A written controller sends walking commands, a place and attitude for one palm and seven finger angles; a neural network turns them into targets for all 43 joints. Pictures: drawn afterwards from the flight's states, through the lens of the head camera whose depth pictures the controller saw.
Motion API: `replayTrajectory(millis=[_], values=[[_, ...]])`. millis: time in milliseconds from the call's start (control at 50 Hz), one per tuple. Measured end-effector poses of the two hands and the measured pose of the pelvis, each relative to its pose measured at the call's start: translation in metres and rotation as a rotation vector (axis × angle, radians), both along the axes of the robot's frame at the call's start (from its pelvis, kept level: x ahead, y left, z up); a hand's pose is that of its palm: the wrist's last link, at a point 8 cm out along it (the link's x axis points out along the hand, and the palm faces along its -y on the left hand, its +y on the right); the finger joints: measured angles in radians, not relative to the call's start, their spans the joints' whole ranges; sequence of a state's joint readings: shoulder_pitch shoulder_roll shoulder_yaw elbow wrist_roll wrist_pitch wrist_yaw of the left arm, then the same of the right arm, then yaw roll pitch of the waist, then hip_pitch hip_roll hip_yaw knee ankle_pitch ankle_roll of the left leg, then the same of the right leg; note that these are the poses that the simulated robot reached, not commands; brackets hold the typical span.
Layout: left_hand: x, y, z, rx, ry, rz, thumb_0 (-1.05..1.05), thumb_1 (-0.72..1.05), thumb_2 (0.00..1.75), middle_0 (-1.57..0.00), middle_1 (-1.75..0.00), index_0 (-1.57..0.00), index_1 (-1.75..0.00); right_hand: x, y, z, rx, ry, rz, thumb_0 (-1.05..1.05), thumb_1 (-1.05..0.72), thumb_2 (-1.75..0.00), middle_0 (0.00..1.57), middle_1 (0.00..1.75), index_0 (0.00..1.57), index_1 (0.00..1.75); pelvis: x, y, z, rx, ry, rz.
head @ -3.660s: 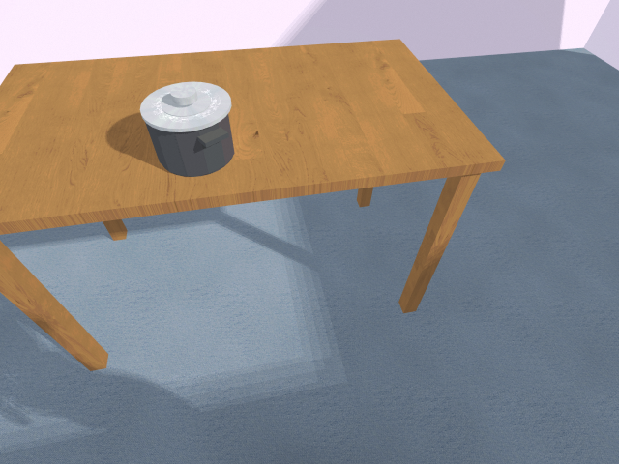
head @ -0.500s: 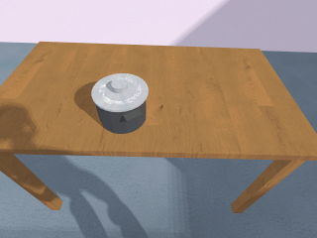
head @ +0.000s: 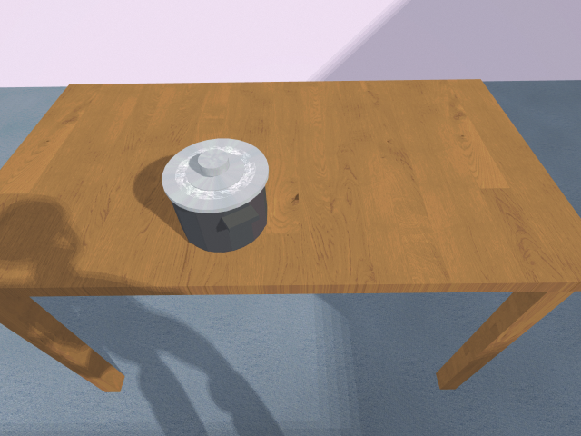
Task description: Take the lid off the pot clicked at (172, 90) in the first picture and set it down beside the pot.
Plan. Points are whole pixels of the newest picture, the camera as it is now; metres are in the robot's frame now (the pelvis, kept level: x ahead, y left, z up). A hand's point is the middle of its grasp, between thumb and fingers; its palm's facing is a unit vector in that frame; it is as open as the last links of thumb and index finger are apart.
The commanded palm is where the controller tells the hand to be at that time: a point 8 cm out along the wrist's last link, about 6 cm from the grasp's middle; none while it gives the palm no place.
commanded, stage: look again from close up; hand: left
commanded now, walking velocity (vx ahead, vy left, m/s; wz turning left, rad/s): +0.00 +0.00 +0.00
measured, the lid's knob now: (213, 162) +0.50 +0.16 +0.10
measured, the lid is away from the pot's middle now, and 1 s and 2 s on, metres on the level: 0.00 0.00 0.00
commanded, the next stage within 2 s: lift the closed hand beside the body in 0.66 s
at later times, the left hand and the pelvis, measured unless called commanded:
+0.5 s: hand out of the picture +0.02 +0.16 -0.17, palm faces +0.01 -0.98 -0.20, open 7.4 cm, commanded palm none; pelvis +0.02 -0.01 +0.00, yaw +0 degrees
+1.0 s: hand out of the picture +0.14 +0.18 -0.07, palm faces +0.17 -0.94 -0.28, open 6.2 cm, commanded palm +0.10 +0.23 -0.03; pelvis +0.00 +0.00 +0.00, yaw +1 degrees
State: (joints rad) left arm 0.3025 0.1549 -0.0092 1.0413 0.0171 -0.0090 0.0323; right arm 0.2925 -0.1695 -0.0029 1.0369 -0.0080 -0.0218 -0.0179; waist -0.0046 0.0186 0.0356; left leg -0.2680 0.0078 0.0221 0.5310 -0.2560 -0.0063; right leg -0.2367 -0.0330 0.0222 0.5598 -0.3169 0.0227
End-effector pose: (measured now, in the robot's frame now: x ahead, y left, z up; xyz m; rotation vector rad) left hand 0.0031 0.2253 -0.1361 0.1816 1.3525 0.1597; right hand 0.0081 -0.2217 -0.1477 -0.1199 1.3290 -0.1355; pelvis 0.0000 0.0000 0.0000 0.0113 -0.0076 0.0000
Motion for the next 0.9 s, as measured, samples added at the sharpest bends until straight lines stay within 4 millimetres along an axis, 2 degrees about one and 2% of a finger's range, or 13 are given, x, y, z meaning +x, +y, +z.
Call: replayTrajectory(millis=[140,340,580,780,800,840,900], values=[[0.006,-0.01,-0.003,-0.023,0.01,0.0,0.01,0.91,0.9,-0.2,-0.3,-0.2,-0.3,0.015,-0.008,0.005,-0.021,-0.008,0.001,0.01,-0.92,-0.9,0.2,0.3,0.2,0.3,0.007,-0.005,0.001,-0.001,-0.001,-0.003],[0.013,-0.013,-0.003,-0.027,0.015,0.0,0.01,0.91,0.9,-0.2,-0.3,-0.2,-0.3,0.025,-0.013,0.008,-0.032,-0.003,0.002,0.01,-0.93,-0.9,0.2,0.3,0.2,0.3,0.014,-0.009,0.004,-0.003,-0.001,-0.005],[0.018,-0.014,-0.001,-0.023,0.013,0.002,0.01,0.9,0.9,-0.2,-0.3,-0.2,-0.3,0.02,-0.013,0.008,-0.026,0.028,-0.003,0.01,-0.93,-0.9,0.2,0.3,0.2,0.3,0.018,-0.012,0.005,-0.002,-0.004,-0.003],[0.013,-0.017,-0.002,-0.028,0.017,0.006,0.01,0.9,0.9,-0.2,-0.3,-0.2,-0.3,0.009,-0.01,0.009,-0.019,0.056,-0.007,0.01,-0.93,-0.9,0.2,0.3,0.2,0.3,0.017,-0.012,0.006,-0.011,-0.004,0.0],[0.018,-0.015,0.002,-0.015,-0.018,0.021,0.01,0.91,0.9,-0.2,-0.3,-0.2,-0.3,0.012,-0.011,0.01,-0.021,0.029,-0.008,0.01,-0.93,-0.9,0.2,0.3,0.2,0.3,0.016,-0.011,0.005,-0.014,-0.007,-0.001],[0.045,-0.003,0.026,0.048,-0.209,0.03,0.03,0.94,0.9,-0.22,-0.31,-0.21,-0.31,0.025,-0.015,0.015,-0.045,-0.094,0.001,0.01,-0.93,-0.9,0.2,0.3,0.2,0.3,0.016,-0.009,0.005,-0.007,-0.013,0.002],[0.083,0.004,0.061,0.118,-0.438,0.006,0.03,0.94,0.9,-0.26,-0.36,-0.26,-0.36,0.06,-0.02,0.022,-0.055,-0.291,0.023,0.02,-0.93,-0.9,0.2,0.3,0.2,0.3,0.013,-0.005,0.005,-0.005,-0.027,0.027]])
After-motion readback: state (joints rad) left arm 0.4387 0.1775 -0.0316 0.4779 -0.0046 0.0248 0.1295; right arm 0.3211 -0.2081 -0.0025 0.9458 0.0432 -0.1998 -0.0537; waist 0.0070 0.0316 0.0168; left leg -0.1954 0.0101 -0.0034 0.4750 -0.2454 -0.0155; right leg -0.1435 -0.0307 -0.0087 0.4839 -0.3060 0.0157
